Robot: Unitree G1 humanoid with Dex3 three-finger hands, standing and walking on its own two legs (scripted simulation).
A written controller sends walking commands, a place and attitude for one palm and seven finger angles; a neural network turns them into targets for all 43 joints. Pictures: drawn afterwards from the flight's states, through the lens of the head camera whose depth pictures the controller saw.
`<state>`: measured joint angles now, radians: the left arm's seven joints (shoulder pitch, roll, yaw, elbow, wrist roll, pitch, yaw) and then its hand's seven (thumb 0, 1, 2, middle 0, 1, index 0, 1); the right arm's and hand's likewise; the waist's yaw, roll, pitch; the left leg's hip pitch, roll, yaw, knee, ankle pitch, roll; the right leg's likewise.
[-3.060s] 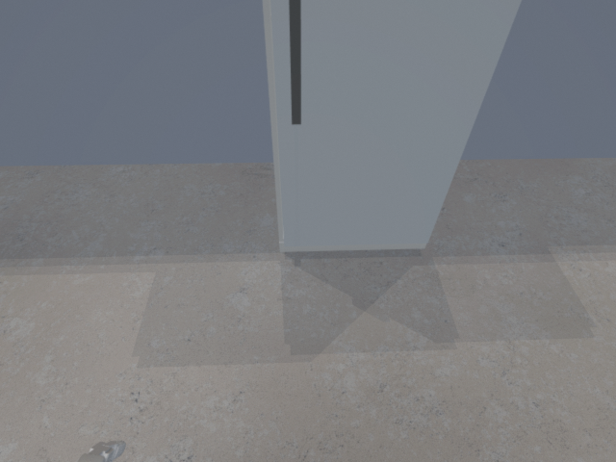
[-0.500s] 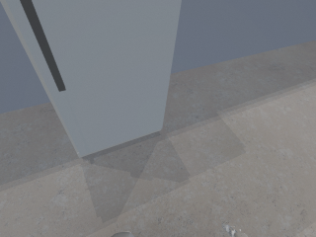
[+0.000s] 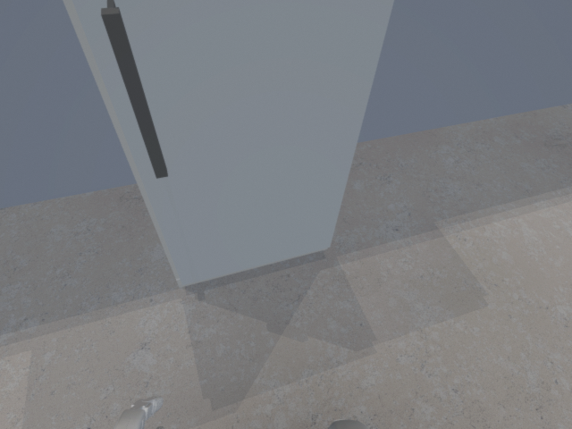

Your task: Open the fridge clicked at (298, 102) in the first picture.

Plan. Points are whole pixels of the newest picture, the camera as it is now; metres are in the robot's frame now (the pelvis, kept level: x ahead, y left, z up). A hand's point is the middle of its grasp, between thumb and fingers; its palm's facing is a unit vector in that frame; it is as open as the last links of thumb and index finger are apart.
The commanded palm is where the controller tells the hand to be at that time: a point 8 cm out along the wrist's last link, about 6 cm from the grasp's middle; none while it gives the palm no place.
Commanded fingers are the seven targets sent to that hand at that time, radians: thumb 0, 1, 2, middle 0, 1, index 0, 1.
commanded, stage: turn to face it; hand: left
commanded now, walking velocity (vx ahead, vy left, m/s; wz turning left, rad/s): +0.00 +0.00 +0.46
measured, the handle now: (140, 102) +0.67 +0.27 +0.08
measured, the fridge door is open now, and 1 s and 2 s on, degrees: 0 0 0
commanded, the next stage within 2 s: take the last steps up to it in 0.36 s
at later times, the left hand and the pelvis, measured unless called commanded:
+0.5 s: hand out of the picture -0.04 +0.13 -0.15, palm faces +0.29 -0.92 -0.28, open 7.4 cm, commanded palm none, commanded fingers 0.00 0.90 0.90 -0.20 -0.30 -0.20 -0.30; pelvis -0.03 -0.07 +0.00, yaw +14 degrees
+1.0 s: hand out of the picture -0.04 +0.18 -0.19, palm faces +0.32 -0.94 -0.13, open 7.4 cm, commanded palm none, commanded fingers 0.00 0.90 0.90 -0.20 -0.30 -0.20 -0.30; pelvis +0.03 +0.01 +0.00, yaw +15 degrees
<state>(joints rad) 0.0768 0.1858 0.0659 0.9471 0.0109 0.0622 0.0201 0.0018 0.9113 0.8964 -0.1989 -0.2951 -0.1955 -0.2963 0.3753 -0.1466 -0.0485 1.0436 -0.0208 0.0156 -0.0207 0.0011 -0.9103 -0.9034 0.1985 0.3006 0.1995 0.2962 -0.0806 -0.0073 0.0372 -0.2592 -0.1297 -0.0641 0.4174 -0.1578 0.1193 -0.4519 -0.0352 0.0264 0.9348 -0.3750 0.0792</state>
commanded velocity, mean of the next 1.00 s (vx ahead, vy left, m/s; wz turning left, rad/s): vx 0.17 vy -0.04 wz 0.12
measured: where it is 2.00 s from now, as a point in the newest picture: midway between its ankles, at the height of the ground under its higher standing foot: outside the picture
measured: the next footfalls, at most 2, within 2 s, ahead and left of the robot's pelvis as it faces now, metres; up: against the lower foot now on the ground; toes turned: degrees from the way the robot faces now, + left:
right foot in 0.24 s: +0.02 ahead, -0.16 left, +0.00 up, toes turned +8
left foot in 0.74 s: -0.05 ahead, +0.09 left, +0.00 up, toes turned +21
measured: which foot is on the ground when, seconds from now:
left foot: down 0.00-0.26, up 0.28-0.72, down 0.74-1.00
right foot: up 0.00-0.22, down 0.24-0.74, up 0.76-1.00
